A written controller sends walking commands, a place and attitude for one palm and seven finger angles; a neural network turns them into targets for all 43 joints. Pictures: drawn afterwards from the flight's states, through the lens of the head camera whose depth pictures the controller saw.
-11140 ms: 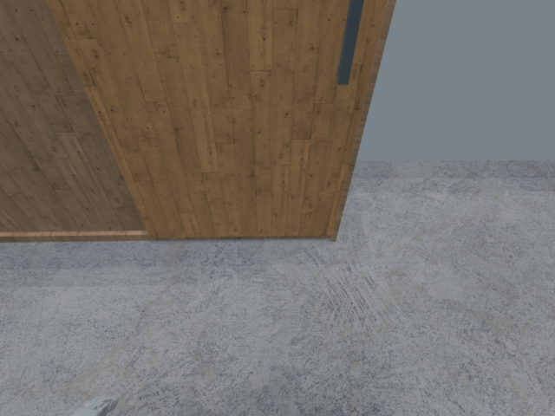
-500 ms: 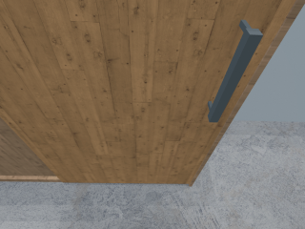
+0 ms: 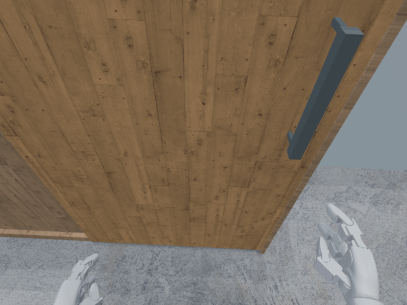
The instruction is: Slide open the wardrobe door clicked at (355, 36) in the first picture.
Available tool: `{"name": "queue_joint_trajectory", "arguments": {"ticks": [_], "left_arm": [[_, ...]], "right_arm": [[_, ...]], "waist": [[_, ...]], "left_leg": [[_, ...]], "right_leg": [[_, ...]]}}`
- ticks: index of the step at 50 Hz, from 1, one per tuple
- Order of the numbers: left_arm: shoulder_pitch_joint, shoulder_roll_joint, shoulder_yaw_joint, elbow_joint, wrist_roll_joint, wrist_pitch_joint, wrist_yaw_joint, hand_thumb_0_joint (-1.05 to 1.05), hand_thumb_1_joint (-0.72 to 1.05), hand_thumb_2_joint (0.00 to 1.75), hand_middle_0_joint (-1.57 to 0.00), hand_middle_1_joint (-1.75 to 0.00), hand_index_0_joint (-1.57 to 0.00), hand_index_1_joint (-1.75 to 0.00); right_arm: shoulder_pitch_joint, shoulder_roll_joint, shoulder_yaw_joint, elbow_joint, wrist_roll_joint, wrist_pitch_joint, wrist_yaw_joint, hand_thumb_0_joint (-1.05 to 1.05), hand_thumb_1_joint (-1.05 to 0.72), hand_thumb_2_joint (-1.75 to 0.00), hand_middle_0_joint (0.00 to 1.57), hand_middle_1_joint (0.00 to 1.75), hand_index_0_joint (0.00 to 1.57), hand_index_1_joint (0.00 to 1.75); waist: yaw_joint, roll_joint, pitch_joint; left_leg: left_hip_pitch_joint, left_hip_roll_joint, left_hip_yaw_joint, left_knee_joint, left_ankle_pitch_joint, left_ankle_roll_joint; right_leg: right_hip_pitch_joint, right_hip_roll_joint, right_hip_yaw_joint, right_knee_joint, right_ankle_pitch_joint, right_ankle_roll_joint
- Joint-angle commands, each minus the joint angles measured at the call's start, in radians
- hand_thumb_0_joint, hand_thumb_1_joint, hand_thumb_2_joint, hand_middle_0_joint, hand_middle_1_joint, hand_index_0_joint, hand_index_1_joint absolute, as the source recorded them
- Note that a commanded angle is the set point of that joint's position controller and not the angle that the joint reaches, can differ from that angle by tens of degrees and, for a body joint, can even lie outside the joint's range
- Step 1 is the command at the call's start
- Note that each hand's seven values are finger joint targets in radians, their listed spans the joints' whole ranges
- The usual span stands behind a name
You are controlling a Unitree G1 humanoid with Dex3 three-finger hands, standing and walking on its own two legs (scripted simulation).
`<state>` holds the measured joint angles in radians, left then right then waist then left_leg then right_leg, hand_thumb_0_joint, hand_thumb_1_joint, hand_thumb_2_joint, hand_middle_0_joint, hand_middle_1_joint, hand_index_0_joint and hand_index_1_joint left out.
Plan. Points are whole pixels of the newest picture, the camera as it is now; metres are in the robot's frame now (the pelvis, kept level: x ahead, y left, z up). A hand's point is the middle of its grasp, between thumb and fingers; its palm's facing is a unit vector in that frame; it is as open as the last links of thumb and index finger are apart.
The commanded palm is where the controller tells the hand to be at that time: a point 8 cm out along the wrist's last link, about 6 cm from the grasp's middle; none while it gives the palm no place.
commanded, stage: raise the hand with hooked fingers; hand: right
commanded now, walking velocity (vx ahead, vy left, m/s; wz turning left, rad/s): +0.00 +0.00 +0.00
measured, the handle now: (312, 98) +0.47 -0.15 +0.20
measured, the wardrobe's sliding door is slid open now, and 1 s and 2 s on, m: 0.00 0.00 0.00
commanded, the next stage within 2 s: move the hooked fingers beside the handle in 1.86 s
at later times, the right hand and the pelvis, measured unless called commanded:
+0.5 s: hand (357, 274) +0.20 -0.22 +0.06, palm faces -0.03 +0.99 -0.10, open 10.6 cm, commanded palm +0.16 -0.28 +0.08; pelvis -0.02 -0.02 -0.03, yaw -1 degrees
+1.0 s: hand out of the picture +0.25 -0.26 +0.15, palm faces +0.05 +0.99 -0.10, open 13.4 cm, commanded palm +0.22 -0.31 +0.17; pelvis +0.01 -0.02 +0.01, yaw +0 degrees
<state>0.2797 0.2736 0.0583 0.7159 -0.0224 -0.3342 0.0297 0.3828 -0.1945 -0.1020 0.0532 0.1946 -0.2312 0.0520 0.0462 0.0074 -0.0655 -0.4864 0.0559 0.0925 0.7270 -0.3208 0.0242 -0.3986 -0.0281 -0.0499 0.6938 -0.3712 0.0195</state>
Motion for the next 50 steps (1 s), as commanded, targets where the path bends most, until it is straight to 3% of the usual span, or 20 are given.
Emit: {"name": "queue_joint_trajectory", "arguments": {"ticks": [1, 3, 4, 6, 7, 8, 9, 11, 13, 14, 16, 18, 21, 23, 29, 34, 39, 44, 50], "left_arm": [[-0.12, 0.096, 0.051, -0.245, -0.006, -0.045, -0.063, 0.0, 0.9, 0.9, -0.2, -0.3, -0.2, -0.3], [-0.149, 0.1, 0.061, -0.311, -0.018, -0.014, -0.07, 0.0, 0.9, 0.9, -0.2, -0.3, -0.2, -0.3], [-0.175, 0.109, 0.053, -0.365, -0.02, 0.002, -0.064, 0.0, 0.9, 0.9, -0.2, -0.3, -0.2, -0.3], [-0.151, 0.095, 0.039, -0.399, -0.023, 0.029, -0.041, 0.0, 0.9, 0.9, -0.2, -0.3, -0.2, -0.3], [-0.136, 0.092, 0.034, -0.404, -0.02, 0.036, -0.028, 0.0, 0.9, 0.9, -0.2, -0.3, -0.2, -0.3], [-0.124, 0.096, 0.028, -0.41, -0.015, 0.034, -0.015, 0.0, 0.9, 0.9, -0.2, -0.3, -0.2, -0.3], [-0.102, 0.1, 0.029, -0.4, -0.012, 0.032, -0.004, 0.0, 0.9, 0.9, -0.2, -0.3, -0.2, -0.3], [-0.073, 0.099, 0.012, -0.384, -0.014, 0.021, 0.008, 0.0, 0.9, 0.9, -0.2, -0.3, -0.2, -0.3], [-0.061, 0.111, -0.005, -0.353, -0.012, 0.007, 0.023, 0.0, 0.9, 0.9, -0.2, -0.3, -0.2, -0.3], [-0.06, 0.119, -0.005, -0.332, -0.018, 0.001, 0.032, 0.0, 0.9, 0.9, -0.2, -0.3, -0.2, -0.3], [-0.077, 0.123, -0.02, -0.323, -0.024, -0.004, 0.044, 0.0, 0.9, 0.9, -0.2, -0.3, -0.2, -0.3], [-0.105, 0.122, -0.031, -0.319, -0.028, -0.003, 0.058, 0.0, 0.9, 0.9, -0.2, -0.3, -0.2, -0.3], [-0.131, 0.105, -0.049, -0.322, -0.029, 0.0, 0.072, 0.0, 0.9, 0.9, -0.2, -0.3, -0.2, -0.3], [-0.148, 0.101, -0.057, -0.316, -0.027, -0.01, 0.077, 0.0, 0.9, 0.9, -0.2, -0.3, -0.2, -0.3], [-0.11, 0.115, -0.048, -0.289, -0.025, -0.054, 0.065, 0.0, 0.9, 0.9, -0.2, -0.3, -0.2, -0.3], [-0.1, 0.128, -0.038, -0.27, -0.038, -0.066, 0.073, 0.0, 0.9, 0.9, -0.2, -0.3, -0.2, -0.3], [-0.107, 0.131, -0.036, -0.248, -0.038, -0.061, 0.086, 0.0, 0.9, 0.9, -0.2, -0.3, -0.2, -0.3], [-0.127, 0.134, -0.042, -0.228, -0.04, -0.043, 0.096, 0.0, 0.9, 0.9, -0.2, -0.3, -0.2, -0.3], [-0.168, 0.127, -0.062, -0.227, -0.046, -0.004, 0.103, 0.0, 0.9, 0.9, -0.2, -0.3, -0.2, -0.3]], "right_arm": [[0.297, -0.101, -0.145, -0.012, 0.084, -0.299, 0.274, 0.0, -0.6, -0.77, 0.22, 0.5, 0.22, 0.5], [0.334, -0.176, -0.213, -0.076, 0.081, -0.275, 0.323, 0.0, -0.55, -0.75, 0.22, 0.53, 0.22, 0.53], [0.295, -0.161, -0.184, -0.181, 0.103, -0.232, 0.327, 0.0, -0.53, -0.74, 0.23, 0.54, 0.23, 0.54], [0.209, -0.163, -0.19, -0.313, 0.129, -0.16, 0.289, 0.0, -0.48, -0.72, 0.23, 0.57, 0.23, 0.57], [0.144, -0.158, -0.184, -0.371, 0.13, -0.148, 0.258, 0.0, -0.46, -0.71, 0.23, 0.58, 0.23, 0.58], [0.047, -0.157, -0.159, -0.487, 0.126, -0.163, 0.228, 0.0, -0.43, -0.7, 0.23, 0.6, 0.23, 0.6], [0.007, -0.179, -0.163, -0.542, 0.115, -0.176, 0.2, 0.0, -0.41, -0.69, 0.24, 0.62, 0.24, 0.62], [-0.023, -0.153, -0.089, -0.621, 0.094, -0.205, 0.181, 0.0, -0.36, -0.67, 0.24, 0.64, 0.24, 0.64], [-0.124, -0.149, -0.037, -0.627, 0.075, -0.208, 0.183, 0.0, -0.32, -0.65, 0.24, 0.68, 0.24, 0.68], [-0.135, -0.175, -0.052, -0.574, 0.07, -0.19, 0.19, 0.0, -0.29, -0.64, 0.24, 0.69, 0.24, 0.69], [-0.119, -0.207, -0.082, -0.515, 0.066, -0.13, 0.212, 0.0, -0.25, -0.62, 0.25, 0.72, 0.25, 0.72], [-0.083, -0.259, -0.154, -0.465, 0.069, -0.046, 0.22, 0.0, -0.2, -0.6, 0.25, 0.75, 0.25, 0.75], [-0.049, -0.257, -0.209, -0.446, 0.111, 0.061, 0.223, 0.0, -0.13, -0.57, 0.25, 0.8, 0.25, 0.8], [-0.043, -0.261, -0.248, -0.438, 0.14, 0.092, 0.212, 0.0, -0.08, -0.55, 0.26, 0.82, 0.26, 0.82], [-0.06, -0.254, -0.251, -0.455, 0.152, 0.069, 0.203, 0.0, 0.06, -0.49, 0.27, 0.92, 0.27, 0.92], [-0.148, -0.3, -0.283, -0.461, 0.145, 0.08, 0.209, 0.0, 0.17, -0.44, 0.28, 0.99, 0.28, 0.99], [-0.226, -0.353, -0.331, -0.471, 0.149, 0.11, 0.224, 0.0, 0.29, -0.39, 0.29, 1.07, 0.29, 1.07], [-0.313, -0.381, -0.361, -0.403, 0.172, 0.183, 0.268, 0.0, 0.41, -0.34, 0.29, 1.14, 0.29, 1.14], [-0.479, -0.425, -0.375, -0.351, 0.175, 0.29, 0.31, 0.0, 0.5, -0.3, 0.3, 1.2, 0.3, 1.2]], "waist": [[-0.098, 0.182, -0.093], [-0.142, 0.04, -0.135], [-0.135, 0.002, -0.128], [-0.102, -0.044, -0.12], [-0.08, -0.036, -0.108], [-0.051, -0.033, -0.118], [-0.045, -0.072, -0.135], [-0.02, -0.142, -0.154], [0.024, -0.113, -0.141], [0.025, -0.109, -0.103], [0.013, -0.082, -0.091], [-0.022, -0.092, -0.123], [-0.056, -0.036, -0.148], [-0.075, -0.052, -0.144], [-0.067, -0.012, -0.09], [-0.067, -0.058, -0.072], [-0.082, -0.096, -0.1], [-0.088, -0.084, -0.081], [-0.09, -0.081, -0.065]], "left_leg": [[0.045, 0.026, -0.162, 0.093, 0.175, -0.016], [0.04, 0.023, -0.196, 0.092, 0.057, 0.001], [0.017, 0.008, -0.175, 0.09, -0.016, 0.006], [-0.04, -0.018, -0.129, 0.093, -0.083, -0.001], [-0.077, -0.027, -0.116, 0.095, -0.11, -0.007], [-0.115, -0.041, -0.103, 0.109, -0.119, -0.012], [-0.127, -0.049, -0.09, 0.124, -0.094, -0.008], [-0.144, -0.06, -0.059, 0.147, -0.04, -0.004], [-0.176, -0.069, -0.048, 0.147, -0.066, -0.01], [-0.183, -0.067, -0.055, 0.125, -0.103, -0.011], [-0.142, -0.061, -0.057, 0.079, -0.182, -0.014], [-0.064, -0.055, -0.06, 0.039, -0.194, -0.011], [0.022, -0.047, -0.043, 0.0, -0.174, -0.018], [0.068, -0.049, -0.036, -0.018, -0.145, -0.014], [0.109, -0.056, -0.017, -0.051, -0.035, -0.018], [0.151, -0.055, -0.022, -0.097, -0.006, -0.018], [0.253, -0.056, -0.016, -0.131, 0.156, -0.013], [0.324, -0.057, -0.02, -0.184, 0.28, -0.015], [0.369, -0.061, -0.024, -0.243, 0.309, -0.015]], "right_leg": [[-0.344, 0.056, 0.033, 0.178, 0.119, -0.002], [-0.356, 0.07, 0.004, 0.196, 0.077, -0.015], [-0.339, 0.074, -0.005, 0.186, 0.061, -0.023], [-0.311, 0.062, 0.007, 0.185, 0.043, -0.031], [-0.308, 0.054, 0.021, 0.193, 0.029, -0.033], [-0.302, 0.047, 0.037, 0.21, 0.021, -0.041], [-0.271, 0.036, 0.053, 0.21, 0.027, -0.04], [-0.22, 0.029, 0.073, 0.212, 0.046, -0.042], [-0.217, 0.022, 0.095, 0.216, 0.014, -0.048], [-0.224, 0.017, 0.103, 0.202, -0.028, -0.042], [-0.238, 0.022, 0.109, 0.153, -0.103, -0.038], [-0.218, 0.031, 0.104, 0.11, -0.099, -0.038], [-0.179, 0.03, 0.106, 0.049, -0.06, -0.03], [-0.162, 0.032, 0.107, 0.022, -0.024, -0.023], [-0.102, 0.021, 0.099, -0.035, 0.073, -0.016], [-0.037, 0.024, 0.084, -0.078, 0.095, -0.018], [0.055, 0.028, 0.074, -0.119, 0.23, -0.019], [0.123, 0.03, 0.063, -0.158, 0.315, -0.022], [0.184, 0.03, 0.062, -0.213, 0.334, -0.027]]}}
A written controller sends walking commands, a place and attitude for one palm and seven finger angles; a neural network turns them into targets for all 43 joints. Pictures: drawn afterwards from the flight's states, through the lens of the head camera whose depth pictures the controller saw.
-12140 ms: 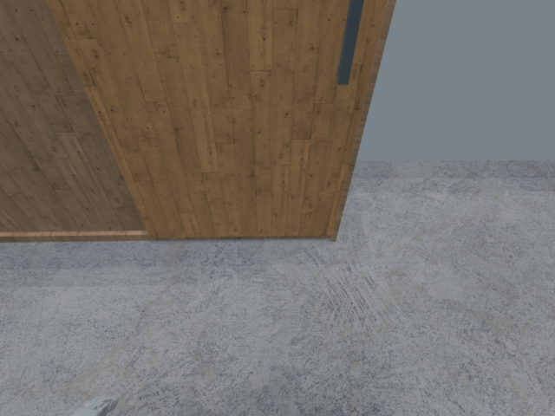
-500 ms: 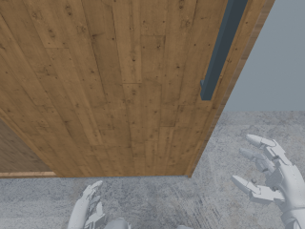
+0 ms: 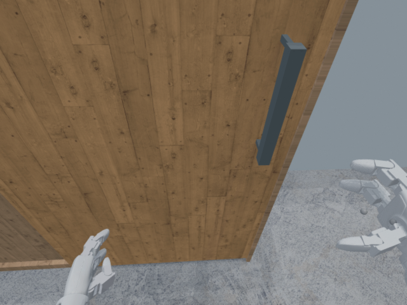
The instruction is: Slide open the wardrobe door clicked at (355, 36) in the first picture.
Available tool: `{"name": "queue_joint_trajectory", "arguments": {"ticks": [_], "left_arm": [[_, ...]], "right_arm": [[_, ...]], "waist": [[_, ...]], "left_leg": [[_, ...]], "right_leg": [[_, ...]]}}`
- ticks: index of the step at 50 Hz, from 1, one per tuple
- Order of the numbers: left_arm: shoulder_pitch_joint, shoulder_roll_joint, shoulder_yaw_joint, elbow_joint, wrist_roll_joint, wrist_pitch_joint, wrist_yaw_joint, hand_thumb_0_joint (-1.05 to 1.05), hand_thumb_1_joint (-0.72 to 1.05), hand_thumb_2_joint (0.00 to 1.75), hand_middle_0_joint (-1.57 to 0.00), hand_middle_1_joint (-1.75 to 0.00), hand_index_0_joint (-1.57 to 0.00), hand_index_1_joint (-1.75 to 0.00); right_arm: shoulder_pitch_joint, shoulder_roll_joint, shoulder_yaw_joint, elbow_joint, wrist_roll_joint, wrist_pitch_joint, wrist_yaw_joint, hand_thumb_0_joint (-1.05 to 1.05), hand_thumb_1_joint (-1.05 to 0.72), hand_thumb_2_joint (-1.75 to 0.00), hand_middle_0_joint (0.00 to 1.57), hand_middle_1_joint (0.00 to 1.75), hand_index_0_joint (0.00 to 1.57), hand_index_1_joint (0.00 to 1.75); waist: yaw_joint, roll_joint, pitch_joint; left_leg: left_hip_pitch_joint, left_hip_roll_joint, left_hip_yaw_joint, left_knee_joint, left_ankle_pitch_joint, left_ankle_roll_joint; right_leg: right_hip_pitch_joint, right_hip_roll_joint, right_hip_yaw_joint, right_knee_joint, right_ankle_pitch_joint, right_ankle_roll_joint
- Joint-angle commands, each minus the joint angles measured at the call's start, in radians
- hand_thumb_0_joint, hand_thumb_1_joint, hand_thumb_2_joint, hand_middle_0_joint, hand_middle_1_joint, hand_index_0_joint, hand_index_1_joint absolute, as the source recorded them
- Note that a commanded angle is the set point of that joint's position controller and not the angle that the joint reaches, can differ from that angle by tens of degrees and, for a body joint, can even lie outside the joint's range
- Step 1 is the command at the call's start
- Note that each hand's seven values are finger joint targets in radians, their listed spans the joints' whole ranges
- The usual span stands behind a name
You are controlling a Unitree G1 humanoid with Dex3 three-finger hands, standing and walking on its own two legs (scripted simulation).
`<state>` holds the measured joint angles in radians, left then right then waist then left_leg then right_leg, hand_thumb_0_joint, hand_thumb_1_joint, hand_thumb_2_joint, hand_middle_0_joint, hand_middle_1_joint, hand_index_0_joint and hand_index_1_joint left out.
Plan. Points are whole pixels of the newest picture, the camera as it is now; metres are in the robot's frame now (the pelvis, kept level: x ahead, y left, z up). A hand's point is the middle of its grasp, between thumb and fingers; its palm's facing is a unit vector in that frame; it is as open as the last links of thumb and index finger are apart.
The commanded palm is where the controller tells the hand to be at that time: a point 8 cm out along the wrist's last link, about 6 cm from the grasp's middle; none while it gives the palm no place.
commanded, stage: raise the hand with hooked fingers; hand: right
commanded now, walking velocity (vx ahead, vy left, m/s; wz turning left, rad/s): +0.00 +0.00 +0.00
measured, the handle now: (272, 107) +0.46 -0.13 +0.18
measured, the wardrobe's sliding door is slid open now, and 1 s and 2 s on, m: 0.00 0.00 0.00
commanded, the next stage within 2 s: move the hooked fingers beside the handle in 0.86 s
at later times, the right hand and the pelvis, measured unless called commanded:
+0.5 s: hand (393, 163) +0.27 -0.27 +0.22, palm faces +0.04 +0.99 -0.09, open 14.0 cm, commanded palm +0.23 -0.31 +0.22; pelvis -0.01 +0.01 +0.01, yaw +0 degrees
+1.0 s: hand (396, 176) +0.26 -0.27 +0.21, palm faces +0.07 +0.99 -0.08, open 14.0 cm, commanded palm +0.23 -0.31 +0.21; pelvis -0.02 +0.00 +0.01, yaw +1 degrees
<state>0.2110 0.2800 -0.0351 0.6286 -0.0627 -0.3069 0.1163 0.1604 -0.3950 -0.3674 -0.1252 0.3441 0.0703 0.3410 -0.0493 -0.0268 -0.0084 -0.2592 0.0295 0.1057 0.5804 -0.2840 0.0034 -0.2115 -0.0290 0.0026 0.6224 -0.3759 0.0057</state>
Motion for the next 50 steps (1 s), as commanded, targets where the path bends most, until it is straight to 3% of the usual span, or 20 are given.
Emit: {"name": "queue_joint_trajectory", "arguments": {"ticks": [1, 6, 15, 18, 20, 23, 25, 29, 34, 43, 45, 48, 50], "left_arm": [[-0.103, 0.123, 0.029, -0.14, -0.005, -0.024, 0.017, 0.0, 0.9, 0.9, -0.2, -0.3, -0.2, -0.3], [-0.13, 0.117, 0.018, -0.142, -0.007, 0.005, 0.017, 0.0, 0.9, 0.9, -0.2, -0.3, -0.2, -0.3], [-0.166, 0.12, 0.005, -0.147, -0.017, 0.052, 0.013, 0.0, 0.9, 0.9, -0.2, -0.3, -0.2, -0.3], [-0.181, 0.127, 0.006, -0.153, -0.021, 0.063, 0.01, 0.0, 0.9, 0.9, -0.2, -0.3, -0.2, -0.3], [-0.172, 0.126, 0.006, -0.16, -0.026, 0.071, 0.004, 0.0, 0.9, 0.9, -0.2, -0.3, -0.2, -0.3], [-0.178, 0.137, 0.016, -0.173, -0.029, 0.08, -0.006, 0.0, 0.9, 0.9, -0.2, -0.3, -0.2, -0.3], [-0.175, 0.137, 0.017, -0.182, -0.029, 0.082, -0.008, 0.0, 0.9, 0.9, -0.2, -0.3, -0.2, -0.3], [-0.18, 0.132, 0.02, -0.182, -0.023, 0.07, -0.001, 0.0, 0.9, 0.9, -0.2, -0.3, -0.2, -0.3], [-0.183, 0.129, 0.017, -0.171, -0.024, 0.064, 0.008, 0.0, 0.9, 0.9, -0.2, -0.3, -0.2, -0.3], [-0.182, 0.132, 0.014, -0.157, -0.025, 0.062, 0.01, 0.0, 0.9, 0.9, -0.2, -0.3, -0.2, -0.3], [-0.186, 0.125, 0.01, -0.16, -0.029, 0.063, 0.008, 0.0, 0.9, 0.9, -0.2, -0.3, -0.2, -0.3], [-0.188, 0.132, 0.012, -0.162, -0.025, 0.063, 0.008, 0.0, 0.9, 0.9, -0.2, -0.3, -0.2, -0.3], [-0.181, 0.127, 0.008, -0.152, -0.027, 0.062, 0.011, 0.0, 0.9, 0.9, -0.2, -0.3, -0.2, -0.3]], "right_arm": [[-0.283, -0.239, -0.121, -0.164, 0.027, 0.003, 0.027, 0.0, 0.5, -0.3, 0.3, 1.2, 0.3, 1.2], [-0.408, -0.291, -0.151, -0.147, 0.027, 0.051, 0.051, 0.0, 0.5, -0.3, 0.3, 1.2, 0.3, 1.2], [-0.595, -0.382, -0.189, -0.02, 0.017, 0.152, 0.081, 0.0, 0.5, -0.3, 0.3, 1.2, 0.3, 1.2], [-0.648, -0.417, -0.202, -0.008, 0.012, 0.174, 0.086, 0.0, 0.5, -0.3, 0.3, 1.2, 0.3, 1.2], [-0.595, -0.367, -0.162, 0.05, 0.013, 0.196, 0.097, 0.0, 0.5, -0.3, 0.3, 1.2, 0.3, 1.2], [-0.541, -0.371, -0.177, 0.047, 0.02, 0.212, 0.106, 0.0, 0.5, -0.3, 0.3, 1.2, 0.3, 1.2], [-0.56, -0.392, -0.197, 0.018, 0.022, 0.209, 0.098, 0.0, 0.5, -0.3, 0.3, 1.2, 0.3, 1.2], [-0.615, -0.42, -0.229, -0.069, 0.02, 0.166, 0.062, 0.0, 0.5, -0.3, 0.3, 1.2, 0.3, 1.2], [-0.62, -0.401, -0.204, -0.06, 0.0, 0.158, 0.037, 0.0, 0.5, -0.3, 0.3, 1.2, 0.3, 1.2], [-0.596, -0.39, -0.193, -0.017, 0.007, 0.184, 0.059, 0.0, 0.5, -0.3, 0.3, 1.2, 0.3, 1.2], [-0.61, -0.366, -0.167, -0.009, 0.008, 0.189, 0.064, 0.0, 0.5, -0.3, 0.3, 1.2, 0.3, 1.2], [-0.619, -0.394, -0.188, -0.02, 0.008, 0.185, 0.062, 0.0, 0.5, -0.3, 0.3, 1.2, 0.3, 1.2], [-0.671, -0.37, -0.158, 0.022, 0.006, 0.181, 0.063, 0.0, 0.5, -0.3, 0.3, 1.2, 0.3, 1.2]], "waist": [[0.005, -0.044, -0.126], [0.003, -0.042, -0.167], [-0.002, -0.027, -0.165], [-0.005, -0.049, -0.17], [-0.003, -0.026, -0.138], [-0.011, -0.014, -0.149], [-0.011, 0.009, -0.163], [-0.01, -0.036, -0.184], [-0.005, -0.09, -0.125], [0.002, -0.034, -0.119], [0.005, -0.051, -0.106], [0.001, -0.039, -0.126], [0.015, -0.028, -0.105]], "left_leg": [[0.151, -0.035, -0.036, -0.104, 0.283, 0.006], [0.193, -0.036, -0.035, -0.13, 0.33, 0.009], [0.212, -0.028, -0.048, -0.179, 0.292, 0.013], [0.216, -0.025, -0.058, -0.192, 0.263, 0.016], [0.202, -0.026, -0.052, -0.194, 0.236, 0.015], [0.203, -0.023, -0.061, -0.193, 0.235, 0.016], [0.201, -0.023, -0.059, -0.192, 0.209, 0.012], [0.205, -0.023, -0.071, -0.198, 0.178, 0.017], [0.173, -0.024, -0.075, -0.22, 0.079, 0.021], [0.174, -0.033, -0.071, -0.231, 0.086, 0.017], [0.158, -0.032, -0.068, -0.232, 0.069, 0.016], [0.165, -0.033, -0.07, -0.228, 0.078, 0.019], [0.145, -0.032, -0.07, -0.234, 0.056, 0.014]], "right_leg": [[0.005, 0.031, 0.01, -0.148, 0.347, -0.014], [0.054, 0.031, 0.007, -0.176, 0.389, -0.017], [0.065, 0.034, 0.007, -0.216, 0.363, -0.023], [0.068, 0.035, 0.003, -0.22, 0.345, -0.022], [0.047, 0.036, 0.009, -0.232, 0.32, -0.02], [0.045, 0.034, 0.004, -0.223, 0.319, -0.018], [0.039, 0.034, 0.007, -0.226, 0.305, -0.019], [0.056, 0.033, 0.0, -0.226, 0.293, -0.02], [0.042, 0.034, 0.001, -0.245, 0.218, -0.018], [0.046, 0.033, 0.004, -0.248, 0.22, -0.02], [0.041, 0.032, 0.008, -0.253, 0.202, -0.018], [0.046, 0.034, 0.009, -0.248, 0.212, -0.018], [0.034, 0.034, 0.011, -0.248, 0.192, -0.018]]}}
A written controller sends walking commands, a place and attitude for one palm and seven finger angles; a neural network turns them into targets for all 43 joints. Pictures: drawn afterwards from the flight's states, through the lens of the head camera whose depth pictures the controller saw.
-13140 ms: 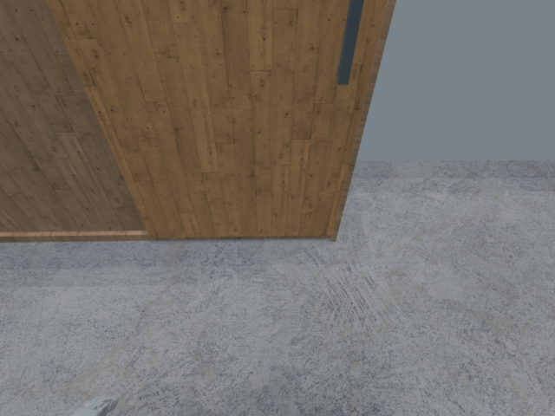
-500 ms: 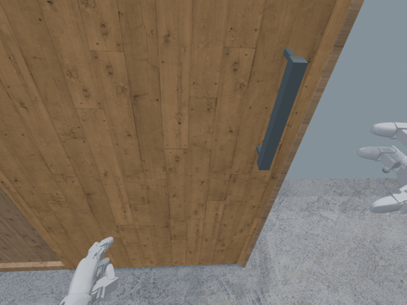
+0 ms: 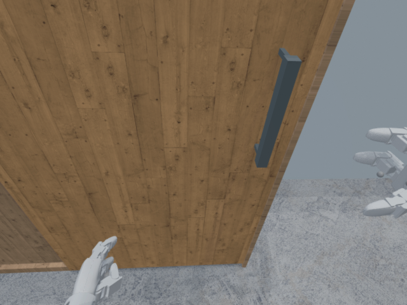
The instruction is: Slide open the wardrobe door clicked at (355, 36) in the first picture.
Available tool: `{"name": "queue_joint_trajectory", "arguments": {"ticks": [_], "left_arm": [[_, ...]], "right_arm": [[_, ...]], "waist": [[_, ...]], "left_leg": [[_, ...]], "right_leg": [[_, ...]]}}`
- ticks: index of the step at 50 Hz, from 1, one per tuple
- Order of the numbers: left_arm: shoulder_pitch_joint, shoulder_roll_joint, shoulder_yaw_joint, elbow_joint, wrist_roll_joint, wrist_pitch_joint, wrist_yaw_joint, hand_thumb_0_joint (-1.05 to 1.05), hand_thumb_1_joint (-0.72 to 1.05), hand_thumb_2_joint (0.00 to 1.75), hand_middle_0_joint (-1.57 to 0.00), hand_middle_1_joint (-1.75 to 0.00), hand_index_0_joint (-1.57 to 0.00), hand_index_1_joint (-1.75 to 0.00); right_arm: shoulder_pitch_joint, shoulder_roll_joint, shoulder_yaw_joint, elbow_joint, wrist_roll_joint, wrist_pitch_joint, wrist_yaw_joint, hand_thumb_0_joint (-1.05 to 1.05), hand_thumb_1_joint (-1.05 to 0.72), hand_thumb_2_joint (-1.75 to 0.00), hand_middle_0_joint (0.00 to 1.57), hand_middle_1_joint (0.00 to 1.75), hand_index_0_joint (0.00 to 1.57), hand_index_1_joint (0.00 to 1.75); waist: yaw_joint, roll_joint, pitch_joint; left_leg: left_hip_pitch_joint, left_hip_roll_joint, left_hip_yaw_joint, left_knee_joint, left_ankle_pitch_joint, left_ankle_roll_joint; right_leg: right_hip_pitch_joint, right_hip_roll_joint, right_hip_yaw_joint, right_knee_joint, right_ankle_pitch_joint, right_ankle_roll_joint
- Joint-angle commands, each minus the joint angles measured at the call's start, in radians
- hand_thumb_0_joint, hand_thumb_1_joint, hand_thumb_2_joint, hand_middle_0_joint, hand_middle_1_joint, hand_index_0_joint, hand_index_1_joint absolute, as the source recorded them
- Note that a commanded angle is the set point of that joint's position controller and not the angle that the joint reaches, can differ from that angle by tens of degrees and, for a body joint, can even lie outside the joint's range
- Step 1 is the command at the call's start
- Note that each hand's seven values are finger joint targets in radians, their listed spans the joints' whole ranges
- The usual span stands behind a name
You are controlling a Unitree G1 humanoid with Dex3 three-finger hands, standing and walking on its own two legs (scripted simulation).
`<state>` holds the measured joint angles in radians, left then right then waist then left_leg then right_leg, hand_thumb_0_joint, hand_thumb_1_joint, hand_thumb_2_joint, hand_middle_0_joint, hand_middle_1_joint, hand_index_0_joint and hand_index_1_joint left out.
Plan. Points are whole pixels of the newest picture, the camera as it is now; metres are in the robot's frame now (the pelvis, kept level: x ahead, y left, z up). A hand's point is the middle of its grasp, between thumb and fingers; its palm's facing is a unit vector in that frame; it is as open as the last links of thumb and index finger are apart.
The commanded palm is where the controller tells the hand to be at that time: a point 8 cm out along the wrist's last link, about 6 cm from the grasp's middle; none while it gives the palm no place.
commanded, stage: move the hooked fingers beside the handle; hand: right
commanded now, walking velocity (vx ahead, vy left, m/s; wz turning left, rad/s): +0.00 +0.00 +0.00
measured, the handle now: (270, 113) +0.48 -0.14 +0.17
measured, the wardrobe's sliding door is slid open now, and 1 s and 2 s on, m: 0.00 0.00 0.00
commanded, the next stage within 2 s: none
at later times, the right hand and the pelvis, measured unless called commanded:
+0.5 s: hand (348, 152) +0.34 -0.25 +0.19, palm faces +0.05 +1.00 -0.04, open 14.0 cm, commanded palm +0.31 -0.30 +0.20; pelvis +0.01 +0.00 +0.00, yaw +0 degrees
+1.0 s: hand (336, 141) +0.36 -0.24 +0.19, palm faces +0.03 +1.00 -0.02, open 14.0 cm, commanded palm +0.34 -0.29 +0.19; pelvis +0.02 +0.00 +0.00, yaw +1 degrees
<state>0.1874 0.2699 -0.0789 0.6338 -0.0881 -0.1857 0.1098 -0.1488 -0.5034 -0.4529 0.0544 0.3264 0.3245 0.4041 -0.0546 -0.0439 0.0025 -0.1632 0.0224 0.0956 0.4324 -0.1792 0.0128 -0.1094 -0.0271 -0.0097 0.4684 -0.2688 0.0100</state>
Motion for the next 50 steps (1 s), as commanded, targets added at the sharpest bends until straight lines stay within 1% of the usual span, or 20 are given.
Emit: {"name": "queue_joint_trajectory", "arguments": {"ticks": [1, 2, 4, 7, 16, 18, 20, 24, 26, 28, 30, 33, 36, 39, 42, 44, 45, 47, 49, 50], "left_arm": [[-0.154, 0.14, 0.055, -0.151, -0.002, -0.06, 0.02, 0.0, 0.9, 0.9, -0.2, -0.3, -0.2, -0.3], [-0.152, 0.14, 0.055, -0.153, -0.003, -0.06, 0.02, 0.0, 0.9, 0.9, -0.2, -0.3, -0.2, -0.3], [-0.162, 0.133, 0.054, -0.159, -0.003, -0.066, 0.02, 0.0, 0.9, 0.9, -0.2, -0.3, -0.2, -0.3], [-0.149, 0.138, 0.055, -0.148, -0.001, -0.062, 0.024, 0.0, 0.9, 0.9, -0.2, -0.3, -0.2, -0.3], [-0.15, 0.131, 0.058, -0.156, 0.003, -0.049, 0.02, 0.0, 0.9, 0.9, -0.2, -0.3, -0.2, -0.3], [-0.14, 0.145, 0.065, -0.141, 0.006, -0.039, 0.022, 0.0, 0.9, 0.9, -0.2, -0.3, -0.2, -0.3], [-0.144, 0.133, 0.062, -0.156, 0.002, -0.038, 0.021, 0.0, 0.9, 0.9, -0.2, -0.3, -0.2, -0.3], [-0.127, 0.142, 0.07, -0.151, 0.004, -0.034, 0.023, 0.0, 0.9, 0.9, -0.2, -0.3, -0.2, -0.3], [-0.118, 0.139, 0.07, -0.149, 0.001, -0.032, 0.024, 0.0, 0.9, 0.9, -0.2, -0.3, -0.2, -0.3], [-0.112, 0.145, 0.076, -0.145, 0.003, -0.031, 0.025, 0.0, 0.9, 0.9, -0.2, -0.3, -0.2, -0.3], [-0.11, 0.138, 0.076, -0.155, 0.002, -0.033, 0.023, 0.0, 0.9, 0.9, -0.2, -0.3, -0.2, -0.3], [-0.107, 0.144, 0.08, -0.152, 0.003, -0.033, 0.021, 0.0, 0.9, 0.9, -0.2, -0.3, -0.2, -0.3], [-0.096, 0.141, 0.078, -0.14, -0.001, -0.028, 0.025, 0.0, 0.9, 0.9, -0.2, -0.3, -0.2, -0.3], [-0.099, 0.145, 0.08, -0.143, 0.002, -0.023, 0.024, 0.0, 0.9, 0.9, -0.2, -0.3, -0.2, -0.3], [-0.097, 0.137, 0.078, -0.143, 0.002, -0.021, 0.025, 0.0, 0.9, 0.9, -0.2, -0.3, -0.2, -0.3], [-0.095, 0.142, 0.081, -0.142, 0.004, -0.021, 0.025, 0.0, 0.9, 0.9, -0.2, -0.3, -0.2, -0.3], [-0.094, 0.136, 0.08, -0.143, 0.006, -0.021, 0.024, 0.0, 0.9, 0.9, -0.2, -0.3, -0.2, -0.3], [-0.088, 0.139, 0.079, -0.136, 0.005, -0.014, 0.024, 0.0, 0.9, 0.9, -0.2, -0.3, -0.2, -0.3], [-0.091, 0.137, 0.08, -0.14, 0.002, -0.011, 0.022, 0.0, 0.9, 0.9, -0.2, -0.3, -0.2, -0.3], [-0.095, 0.13, 0.076, -0.14, 0.001, -0.01, 0.023, 0.0, 0.9, 0.9, -0.2, -0.3, -0.2, -0.3]], "right_arm": [[-0.387, -0.26, -0.064, -0.15, 0.02, -0.079, 0.001, 0.0, 0.5, -0.3, 0.3, 1.2, 0.3, 1.2], [-0.398, -0.264, -0.065, -0.153, 0.018, -0.086, -0.001, 0.0, 0.5, -0.3, 0.3, 1.2, 0.3, 1.2], [-0.452, -0.243, -0.028, -0.196, 0.01, -0.1, -0.006, 0.0, 0.5, -0.3, 0.3, 1.2, 0.3, 1.2], [-0.433, -0.253, -0.042, -0.143, 0.005, -0.1, -0.013, 0.0, 0.5, -0.3, 0.3, 1.2, 0.3, 1.2], [-0.472, -0.221, -0.017, -0.12, -0.014, -0.079, -0.048, 0.0, 0.5, -0.3, 0.3, 1.2, 0.3, 1.2], [-0.454, -0.265, -0.063, -0.071, -0.016, -0.075, -0.055, 0.0, 0.5, -0.3, 0.3, 1.2, 0.3, 1.2], [-0.484, -0.241, -0.032, -0.09, -0.024, -0.075, -0.054, 0.0, 0.5, -0.3, 0.3, 1.2, 0.3, 1.2], [-0.517, -0.268, -0.048, -0.079, -0.026, -0.087, -0.057, 0.0, 0.5, -0.3, 0.3, 1.2, 0.3, 1.2], [-0.52, -0.24, -0.026, -0.058, -0.024, -0.091, -0.05, 0.0, 0.5, -0.3, 0.3, 1.2, 0.3, 1.2], [-0.5, -0.258, -0.038, -0.04, -0.025, -0.095, -0.048, 0.0, 0.5, -0.3, 0.3, 1.2, 0.3, 1.2], [-0.528, -0.232, -0.017, -0.073, -0.023, -0.106, -0.046, 0.0, 0.5, -0.3, 0.3, 1.2, 0.3, 1.2], [-0.507, -0.24, -0.026, -0.088, -0.02, -0.113, -0.05, 0.0, 0.5, -0.3, 0.3, 1.2, 0.3, 1.2], [-0.546, -0.204, 0.008, -0.031, -0.023, -0.101, -0.057, 0.0, 0.5, -0.3, 0.3, 1.2, 0.3, 1.2], [-0.55, -0.236, -0.018, -0.03, -0.029, -0.096, -0.067, 0.0, 0.5, -0.3, 0.3, 1.2, 0.3, 1.2], [-0.601, -0.199, 0.022, -0.042, -0.036, -0.109, -0.074, 0.0, 0.5, -0.3, 0.3, 1.2, 0.3, 1.2], [-0.599, -0.232, -0.008, -0.05, -0.036, -0.118, -0.08, 0.0, 0.5, -0.3, 0.3, 1.2, 0.3, 1.2], [-0.579, -0.21, -0.001, -0.032, -0.034, -0.117, -0.079, 0.0, 0.5, -0.3, 0.3, 1.2, 0.3, 1.2], [-0.578, -0.224, -0.012, 0.0, -0.036, -0.113, -0.079, 0.0, 0.5, -0.3, 0.3, 1.2, 0.3, 1.2], [-0.591, -0.215, 0.006, -0.013, -0.043, -0.11, -0.08, 0.0, 0.5, -0.3, 0.3, 1.2, 0.3, 1.2], [-0.611, -0.173, 0.046, -0.004, -0.045, -0.106, -0.083, 0.0, 0.5, -0.3, 0.3, 1.2, 0.3, 1.2]], "waist": [[0.028, -0.011, -0.123], [0.026, -0.011, -0.131], [0.027, -0.064, -0.159], [0.022, -0.023, -0.162], [0.015, -0.026, -0.194], [0.014, 0.026, -0.191], [0.016, -0.017, -0.209], [0.024, -0.019, -0.229], [0.032, -0.007, -0.217], [0.03, -0.011, -0.224], [0.031, -0.031, -0.249], [0.026, -0.027, -0.259], [0.041, -0.003, -0.211], [0.031, -0.008, -0.231], [0.042, -0.016, -0.242], [0.033, -0.017, -0.272], [0.032, -0.004, -0.276], [0.034, 0.003, -0.246], [0.034, -0.023, -0.252], [0.043, -0.029, -0.237]], "left_leg": [[0.045, -0.026, -0.061, -0.087, -0.05, 0.004], [0.046, -0.028, -0.054, -0.085, -0.047, 0.005], [0.053, -0.025, -0.059, -0.08, -0.026, 0.009], [0.064, -0.029, -0.047, -0.074, -0.001, 0.009], [0.087, -0.025, -0.043, -0.053, 0.079, 0.012], [0.096, -0.025, -0.048, -0.051, 0.09, 0.011], [0.097, -0.021, -0.048, -0.043, 0.1, 0.012], [0.105, -0.018, -0.055, -0.037, 0.137, 0.011], [0.101, -0.022, -0.051, -0.033, 0.157, 0.011], [0.101, -0.02, -0.056, -0.028, 0.178, 0.012], [0.11, -0.021, -0.05, -0.021, 0.201, 0.013], [0.119, -0.022, -0.049, -0.016, 0.237, 0.015], [0.082, -0.025, -0.045, -0.024, 0.192, 0.011], [0.094, -0.018, -0.049, -0.02, 0.198, 0.013], [0.088, -0.023, -0.044, -0.019, 0.198, 0.015], [0.109, -0.021, -0.047, -0.012, 0.23, 0.017], [0.117, -0.021, -0.046, -0.009, 0.246, 0.016], [0.105, -0.022, -0.045, -0.012, 0.233, 0.016], [0.1, -0.019, -0.046, -0.012, 0.229, 0.017], [0.085, -0.021, -0.046, -0.018, 0.205, 0.016]], "right_leg": [[-0.061, 0.032, 0.023, -0.093, 0.082, -0.022], [-0.056, 0.033, 0.026, -0.095, 0.081, -0.023], [-0.033, 0.034, 0.023, -0.093, 0.095, -0.021], [-0.04, 0.035, 0.026, -0.097, 0.111, -0.023], [-0.038, 0.033, 0.017, -0.09, 0.171, -0.021], [-0.056, 0.032, 0.01, -0.079, 0.176, -0.026], [-0.05, 0.032, 0.008, -0.081, 0.184, -0.024], [-0.045, 0.031, 0.004, -0.067, 0.203, -0.025], [-0.048, 0.031, 0.004, -0.065, 0.213, -0.025], [-0.043, 0.028, -0.002, -0.055, 0.228, -0.025], [-0.03, 0.029, 0.004, -0.057, 0.248, -0.024], [-0.017, 0.027, -0.001, -0.051, 0.277, -0.024], [-0.046, 0.028, 0.006, -0.059, 0.234, -0.022], [-0.049, 0.027, 0.003, -0.056, 0.242, -0.025], [-0.033, 0.028, 0.007, -0.058, 0.247, -0.022], [-0.025, 0.025, 0.006, -0.056, 0.274, -0.023], [-0.027, 0.026, 0.003, -0.054, 0.285, -0.024], [-0.044, 0.026, 0.002, -0.057, 0.266, -0.022], [-0.039, 0.024, 0.0, -0.057, 0.271, -0.022], [-0.04, 0.024, -0.001, -0.06, 0.251, -0.019]]}}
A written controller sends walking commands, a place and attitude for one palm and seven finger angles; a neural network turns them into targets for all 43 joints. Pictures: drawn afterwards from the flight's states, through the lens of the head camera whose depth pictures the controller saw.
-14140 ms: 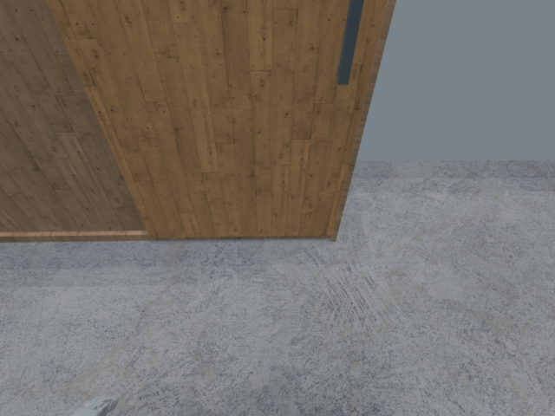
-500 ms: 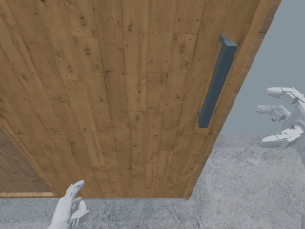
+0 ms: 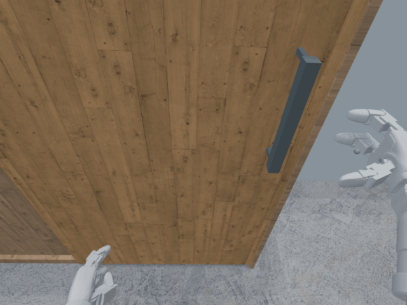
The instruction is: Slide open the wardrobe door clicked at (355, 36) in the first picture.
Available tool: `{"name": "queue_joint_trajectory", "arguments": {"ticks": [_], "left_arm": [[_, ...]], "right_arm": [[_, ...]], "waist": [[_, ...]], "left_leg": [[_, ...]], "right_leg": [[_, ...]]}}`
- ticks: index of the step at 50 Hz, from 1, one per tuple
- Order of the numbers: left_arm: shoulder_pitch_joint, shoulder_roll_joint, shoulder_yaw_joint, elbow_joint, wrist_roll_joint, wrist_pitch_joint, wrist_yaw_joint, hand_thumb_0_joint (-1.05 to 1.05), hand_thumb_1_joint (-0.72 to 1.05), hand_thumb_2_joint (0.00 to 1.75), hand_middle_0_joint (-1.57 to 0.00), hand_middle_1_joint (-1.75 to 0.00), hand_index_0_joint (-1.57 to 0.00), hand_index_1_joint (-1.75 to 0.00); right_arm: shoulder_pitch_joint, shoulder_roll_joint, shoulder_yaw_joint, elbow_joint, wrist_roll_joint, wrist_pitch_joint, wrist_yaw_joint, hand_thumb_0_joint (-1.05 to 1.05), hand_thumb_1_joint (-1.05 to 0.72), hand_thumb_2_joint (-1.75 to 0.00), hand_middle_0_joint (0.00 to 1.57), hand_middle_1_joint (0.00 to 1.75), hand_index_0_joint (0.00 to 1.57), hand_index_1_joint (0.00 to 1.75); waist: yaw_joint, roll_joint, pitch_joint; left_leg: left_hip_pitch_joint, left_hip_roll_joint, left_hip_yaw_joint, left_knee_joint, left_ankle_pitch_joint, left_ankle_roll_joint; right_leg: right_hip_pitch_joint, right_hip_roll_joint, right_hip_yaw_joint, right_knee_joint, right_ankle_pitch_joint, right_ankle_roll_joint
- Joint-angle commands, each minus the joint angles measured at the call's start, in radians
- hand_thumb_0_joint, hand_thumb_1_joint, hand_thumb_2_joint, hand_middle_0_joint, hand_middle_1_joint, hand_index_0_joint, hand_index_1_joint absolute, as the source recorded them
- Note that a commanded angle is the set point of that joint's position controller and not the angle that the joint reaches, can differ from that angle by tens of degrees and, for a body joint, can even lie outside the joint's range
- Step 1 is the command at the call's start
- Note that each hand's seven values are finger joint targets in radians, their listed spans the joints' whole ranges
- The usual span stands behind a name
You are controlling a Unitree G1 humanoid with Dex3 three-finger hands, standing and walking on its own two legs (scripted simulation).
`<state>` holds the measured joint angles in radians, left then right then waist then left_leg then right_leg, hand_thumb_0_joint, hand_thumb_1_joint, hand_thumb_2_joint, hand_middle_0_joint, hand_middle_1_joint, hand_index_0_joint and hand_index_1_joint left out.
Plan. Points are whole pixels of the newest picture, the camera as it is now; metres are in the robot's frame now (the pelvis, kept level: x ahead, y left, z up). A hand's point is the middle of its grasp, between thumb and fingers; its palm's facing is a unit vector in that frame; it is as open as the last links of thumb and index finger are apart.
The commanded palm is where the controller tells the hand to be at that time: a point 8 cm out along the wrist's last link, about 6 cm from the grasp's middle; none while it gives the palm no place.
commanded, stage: move the hooked fingers beside the handle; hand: right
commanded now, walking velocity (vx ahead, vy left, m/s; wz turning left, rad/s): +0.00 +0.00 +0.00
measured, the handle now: (285, 117) +0.45 -0.15 +0.17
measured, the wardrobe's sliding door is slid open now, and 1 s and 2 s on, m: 0.00 0.00 0.00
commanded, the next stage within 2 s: feel for the door with the fingertips in 1.36 s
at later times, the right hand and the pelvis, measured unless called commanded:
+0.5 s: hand (334, 134) +0.38 -0.22 +0.19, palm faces +0.03 +1.00 -0.02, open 14.0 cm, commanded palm +0.36 -0.27 +0.19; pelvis -0.01 +0.00 +0.00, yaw +0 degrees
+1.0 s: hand (325, 132) +0.40 -0.21 +0.18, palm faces +0.03 +1.00 -0.02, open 14.0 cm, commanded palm +0.38 -0.27 +0.18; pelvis +0.00 +0.00 +0.00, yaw +1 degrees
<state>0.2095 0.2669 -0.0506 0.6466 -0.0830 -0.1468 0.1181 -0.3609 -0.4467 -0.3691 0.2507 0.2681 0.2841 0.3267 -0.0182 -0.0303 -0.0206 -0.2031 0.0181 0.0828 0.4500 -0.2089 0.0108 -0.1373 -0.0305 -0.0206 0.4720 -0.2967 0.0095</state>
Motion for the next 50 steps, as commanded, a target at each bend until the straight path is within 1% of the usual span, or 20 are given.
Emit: {"name": "queue_joint_trajectory", "arguments": {"ticks": [1, 6, 8, 11, 14, 19, 20, 23, 26, 27, 28, 30, 33, 36, 39, 40, 42, 46, 47, 50], "left_arm": [[-0.111, 0.136, 0.048, -0.148, -0.005, -0.047, 0.016, 0.0, 0.9, 0.9, -0.2, -0.3, -0.2, -0.3], [-0.105, 0.139, 0.049, -0.132, -0.002, -0.045, 0.02, 0.0, 0.9, 0.9, -0.2, -0.3, -0.2, -0.3], [-0.098, 0.149, 0.054, -0.122, 0.003, -0.042, 0.021, 0.0, 0.9, 0.9, -0.2, -0.3, -0.2, -0.3], [-0.093, 0.135, 0.049, -0.123, -0.001, -0.04, 0.02, 0.0, 0.9, 0.9, -0.2, -0.3, -0.2, -0.3], [-0.084, 0.138, 0.052, -0.117, 0.0, -0.04, 0.021, 0.0, 0.9, 0.9, -0.2, -0.3, -0.2, -0.3], [-0.066, 0.142, 0.055, -0.108, 0.001, -0.038, 0.02, 0.0, 0.9, 0.9, -0.2, -0.3, -0.2, -0.3], [-0.06, 0.14, 0.055, -0.102, 0.004, -0.038, 0.019, 0.0, 0.9, 0.9, -0.2, -0.3, -0.2, -0.3], [-0.045, 0.149, 0.062, -0.096, 0.004, -0.034, 0.018, 0.0, 0.9, 0.9, -0.2, -0.3, -0.2, -0.3], [-0.029, 0.144, 0.062, -0.088, 0.003, -0.035, 0.017, 0.0, 0.9, 0.9, -0.2, -0.3, -0.2, -0.3], [-0.019, 0.147, 0.066, -0.083, 0.006, -0.037, 0.017, 0.0, 0.9, 0.9, -0.2, -0.3, -0.2, -0.3], [-0.015, 0.155, 0.07, -0.081, 0.007, -0.036, 0.019, 0.0, 0.9, 0.9, -0.2, -0.3, -0.2, -0.3], [-0.003, 0.15, 0.067, -0.079, 0.007, -0.036, 0.018, 0.0, 0.9, 0.9, -0.2, -0.3, -0.2, -0.3], [0.003, 0.154, 0.074, -0.091, 0.007, -0.036, 0.014, 0.0, 0.9, 0.9, -0.2, -0.3, -0.2, -0.3], [0.019, 0.154, 0.074, -0.082, 0.006, -0.034, 0.014, 0.0, 0.9, 0.9, -0.2, -0.3, -0.2, -0.3], [0.021, 0.155, 0.08, -0.094, 0.006, -0.035, 0.01, 0.0, 0.9, 0.9, -0.2, -0.3, -0.2, -0.3], [0.014, 0.147, 0.079, -0.102, 0.006, -0.036, 0.006, 0.0, 0.9, 0.9, -0.2, -0.3, -0.2, -0.3], [0.009, 0.145, 0.08, -0.11, 0.002, -0.035, 0.004, 0.0, 0.9, 0.9, -0.2, -0.3, -0.2, -0.3], [0.002, 0.149, 0.078, -0.099, 0.001, -0.029, 0.007, 0.0, 0.9, 0.9, -0.2, -0.3, -0.2, -0.3], [-0.001, 0.149, 0.076, -0.094, 0.0, -0.025, 0.009, 0.0, 0.9, 0.9, -0.2, -0.3, -0.2, -0.3], [-0.006, 0.145, 0.073, -0.097, 0.003, -0.024, 0.011, 0.0, 0.9, 0.9, -0.2, -0.3, -0.2, -0.3]], "right_arm": [[-0.423, -0.223, -0.028, -0.186, 0.012, -0.065, -0.01, 0.0, 0.5, -0.3, 0.3, 1.2, 0.3, 1.2], [-0.498, -0.218, -0.011, -0.155, 0.003, -0.075, -0.028, 0.0, 0.5, -0.3, 0.3, 1.2, 0.3, 1.2], [-0.489, -0.268, -0.054, -0.126, -0.001, -0.081, -0.038, 0.0, 0.5, -0.3, 0.3, 1.2, 0.3, 1.2], [-0.545, -0.213, 0.004, -0.105, -0.011, -0.093, -0.043, 0.0, 0.5, -0.3, 0.3, 1.2, 0.3, 1.2], [-0.601, -0.222, 0.016, -0.09, -0.021, -0.107, -0.052, 0.0, 0.5, -0.3, 0.3, 1.2, 0.3, 1.2], [-0.599, -0.243, -0.005, -0.02, -0.025, -0.117, -0.062, 0.0, 0.5, -0.3, 0.3, 1.2, 0.3, 1.2], [-0.628, -0.221, 0.014, -0.006, -0.027, -0.119, -0.065, 0.0, 0.5, -0.3, 0.3, 1.2, 0.3, 1.2], [-0.63, -0.255, -0.009, 0.031, -0.034, -0.125, -0.07, 0.0, 0.5, -0.3, 0.3, 1.2, 0.3, 1.2], [-0.693, -0.226, 0.025, 0.062, -0.041, -0.137, -0.073, 0.0, 0.5, -0.3, 0.3, 1.2, 0.3, 1.2], [-0.717, -0.242, 0.014, 0.068, -0.042, -0.146, -0.074, 0.0, 0.5, -0.3, 0.3, 1.2, 0.3, 1.2], [-0.703, -0.279, -0.016, 0.077, -0.042, -0.155, -0.079, 0.0, 0.5, -0.3, 0.3, 1.2, 0.3, 1.2], [-0.725, -0.274, -0.006, 0.107, -0.047, -0.165, -0.076, 0.0, 0.5, -0.3, 0.3, 1.2, 0.3, 1.2], [-0.679, -0.281, -0.015, 0.093, -0.047, -0.183, -0.072, 0.0, 0.5, -0.3, 0.3, 1.2, 0.3, 1.2], [-0.69, -0.271, -0.008, 0.13, -0.047, -0.177, -0.067, 0.0, 0.5, -0.3, 0.3, 1.2, 0.3, 1.2], [-0.66, -0.293, -0.035, 0.086, -0.043, -0.186, -0.066, 0.0, 0.5, -0.3, 0.3, 1.2, 0.3, 1.2], [-0.645, -0.267, -0.02, 0.051, -0.042, -0.189, -0.066, 0.0, 0.5, -0.3, 0.3, 1.2, 0.3, 1.2], [-0.625, -0.246, -0.009, 0.006, -0.037, -0.189, -0.069, 0.0, 0.5, -0.3, 0.3, 1.2, 0.3, 1.2], [-0.613, -0.239, -0.013, 0.043, -0.033, -0.156, -0.078, 0.0, 0.5, -0.3, 0.3, 1.2, 0.3, 1.2], [-0.629, -0.237, -0.005, 0.055, -0.039, -0.147, -0.08, 0.0, 0.5, -0.3, 0.3, 1.2, 0.3, 1.2], [-0.656, -0.252, -0.012, 0.03, -0.045, -0.152, -0.089, 0.0, 0.5, -0.3, 0.3, 1.2, 0.3, 1.2]], "waist": [[0.013, -0.024, -0.194], [0.021, -0.019, -0.205], [0.013, -0.001, -0.227], [0.027, -0.013, -0.218], [0.032, -0.04, -0.226], [0.027, -0.012, -0.23], [0.036, 0.003, -0.228], [0.033, 0.0, -0.233], [0.052, -0.001, -0.22], [0.054, -0.006, -0.237], [0.05, 0.012, -0.25], [0.055, 0.003, -0.248], [0.042, -0.026, -0.293], [0.051, -0.001, -0.264], [0.037, -0.005, -0.306], [0.032, -0.037, -0.315], [0.03, -0.039, -0.321], [0.041, 0.015, -0.256], [0.048, 0.001, -0.232], [0.046, -0.007, -0.267]], "left_leg": [[0.108, -0.02, -0.029, -0.041, 0.21, 0.018], [0.096, -0.02, -0.032, -0.049, 0.179, 0.02], [0.113, -0.018, -0.037, -0.047, 0.189, 0.021], [0.1, -0.018, -0.035, -0.049, 0.175, 0.019], [0.092, -0.017, -0.039, -0.058, 0.151, 0.021], [0.105, -0.016, -0.039, -0.056, 0.158, 0.021], [0.099, -0.017, -0.038, -0.057, 0.156, 0.019], [0.104, -0.019, -0.041, -0.059, 0.16, 0.02], [0.082, -0.019, -0.044, -0.062, 0.149, 0.018], [0.083, -0.02, -0.047, -0.064, 0.148, 0.019], [0.095, -0.022, -0.049, -0.062, 0.153, 0.018], [0.1, -0.018, -0.052, -0.059, 0.153, 0.018], [0.129, -0.021, -0.05, -0.048, 0.195, 0.021], [0.115, -0.023, -0.047, -0.047, 0.208, 0.019], [0.148, -0.021, -0.05, -0.036, 0.256, 0.02], [0.153, -0.022, -0.049, -0.032, 0.279, 0.022], [0.153, -0.026, -0.044, -0.03, 0.293, 0.022], [0.116, -0.027, -0.04, -0.044, 0.238, 0.016], [0.098, -0.027, -0.041, -0.048, 0.218, 0.016], [0.114, -0.024, -0.048, -0.046, 0.224, 0.017]], "right_leg": [[-0.018, 0.027, 0.017, -0.067, 0.26, -0.018], [-0.014, 0.027, 0.023, -0.072, 0.237, -0.02], [-0.016, 0.028, 0.018, -0.068, 0.244, -0.022], [-0.02, 0.027, 0.02, -0.073, 0.233, -0.02], [-0.014, 0.027, 0.021, -0.08, 0.215, -0.021], [-0.036, 0.026, 0.019, -0.082, 0.215, -0.021], [-0.04, 0.027, 0.022, -0.084, 0.21, -0.021], [-0.046, 0.028, 0.013, -0.08, 0.212, -0.022], [-0.054, 0.027, 0.014, -0.078, 0.196, -0.024], [-0.05, 0.027, 0.015, -0.077, 0.193, -0.023], [-0.048, 0.026, 0.012, -0.073, 0.202, -0.026], [-0.069, 0.028, 0.012, -0.073, 0.192, -0.026], [-0.047, 0.029, 0.008, -0.07, 0.231, -0.025], [-0.069, 0.028, 0.01, -0.07, 0.229, -0.026], [-0.051, 0.027, 0.007, -0.064, 0.269, -0.028], [-0.038, 0.027, 0.004, -0.062, 0.294, -0.025], [-0.026, 0.026, 0.006, -0.062, 0.315, -0.023], [-0.056, 0.025, 0.008, -0.069, 0.256, -0.027], [-0.06, 0.024, 0.007, -0.07, 0.238, -0.027], [-0.047, 0.026, 0.005, -0.063, 0.249, -0.03]]}}
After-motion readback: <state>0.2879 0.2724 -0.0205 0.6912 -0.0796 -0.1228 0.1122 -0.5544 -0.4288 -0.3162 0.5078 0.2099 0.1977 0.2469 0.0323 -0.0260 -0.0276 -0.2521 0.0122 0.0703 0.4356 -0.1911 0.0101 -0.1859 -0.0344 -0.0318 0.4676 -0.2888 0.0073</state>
